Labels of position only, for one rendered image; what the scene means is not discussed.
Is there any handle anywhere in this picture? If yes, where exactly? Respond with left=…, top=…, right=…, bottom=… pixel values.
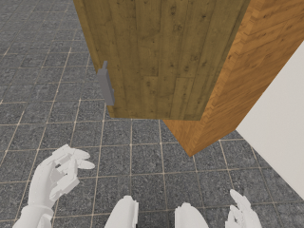
left=97, top=61, right=115, bottom=106

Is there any cupboard door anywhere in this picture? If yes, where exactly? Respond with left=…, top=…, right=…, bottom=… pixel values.
left=73, top=0, right=251, bottom=121

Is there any left robot hand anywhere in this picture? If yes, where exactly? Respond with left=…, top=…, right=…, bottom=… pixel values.
left=28, top=144, right=95, bottom=209

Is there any right robot hand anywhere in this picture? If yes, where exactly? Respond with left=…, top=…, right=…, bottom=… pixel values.
left=225, top=189, right=262, bottom=228

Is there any left robot forearm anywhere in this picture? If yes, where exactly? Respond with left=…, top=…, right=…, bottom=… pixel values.
left=12, top=204, right=54, bottom=228

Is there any left robot thigh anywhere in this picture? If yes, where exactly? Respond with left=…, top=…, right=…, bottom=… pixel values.
left=104, top=199, right=139, bottom=228

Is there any robot right shin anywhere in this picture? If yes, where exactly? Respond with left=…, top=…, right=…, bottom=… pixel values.
left=182, top=202, right=191, bottom=206

